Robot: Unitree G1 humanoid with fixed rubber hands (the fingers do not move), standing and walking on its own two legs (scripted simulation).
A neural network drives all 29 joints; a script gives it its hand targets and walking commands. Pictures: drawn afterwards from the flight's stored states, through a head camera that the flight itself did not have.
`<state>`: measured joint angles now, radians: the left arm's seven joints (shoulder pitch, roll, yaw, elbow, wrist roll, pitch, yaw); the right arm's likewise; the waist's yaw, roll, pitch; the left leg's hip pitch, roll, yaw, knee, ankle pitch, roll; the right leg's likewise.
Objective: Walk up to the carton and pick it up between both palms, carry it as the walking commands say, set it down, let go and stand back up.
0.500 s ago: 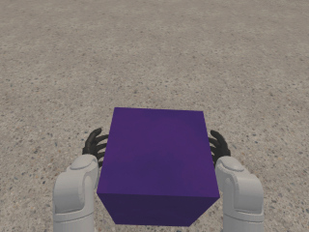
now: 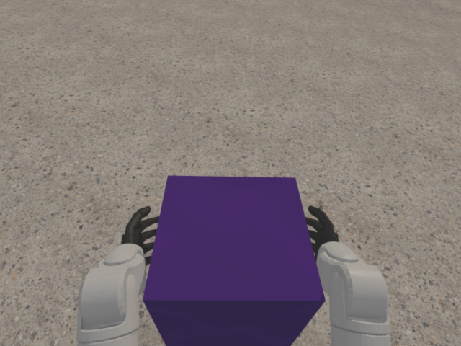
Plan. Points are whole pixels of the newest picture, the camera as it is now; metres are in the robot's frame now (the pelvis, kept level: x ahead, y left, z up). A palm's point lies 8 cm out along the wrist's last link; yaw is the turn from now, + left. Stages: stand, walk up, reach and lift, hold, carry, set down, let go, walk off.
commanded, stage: carry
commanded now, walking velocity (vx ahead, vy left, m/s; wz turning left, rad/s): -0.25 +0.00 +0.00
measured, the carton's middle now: (229, 271) +0.25 +0.01 +0.00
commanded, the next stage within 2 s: none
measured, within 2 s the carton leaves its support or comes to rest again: neither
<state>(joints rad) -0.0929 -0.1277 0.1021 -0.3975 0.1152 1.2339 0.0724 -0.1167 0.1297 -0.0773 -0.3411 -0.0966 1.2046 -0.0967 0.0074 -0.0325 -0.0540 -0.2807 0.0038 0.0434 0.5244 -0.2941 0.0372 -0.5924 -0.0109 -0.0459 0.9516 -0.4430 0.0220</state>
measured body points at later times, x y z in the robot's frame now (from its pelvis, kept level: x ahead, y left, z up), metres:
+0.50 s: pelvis -0.20 -0.04 +0.00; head -0.17 -0.06 +0.45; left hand +0.09 +0.09 +0.07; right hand +0.06 -0.22 +0.06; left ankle -0.22 +0.11 -0.66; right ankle -0.18 -0.14 -0.74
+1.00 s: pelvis -0.39 -0.03 +0.00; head -0.38 -0.01 +0.45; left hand -0.11 +0.13 +0.08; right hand -0.11 -0.18 +0.08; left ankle -0.32 +0.08 -0.74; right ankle -0.46 -0.15 -0.70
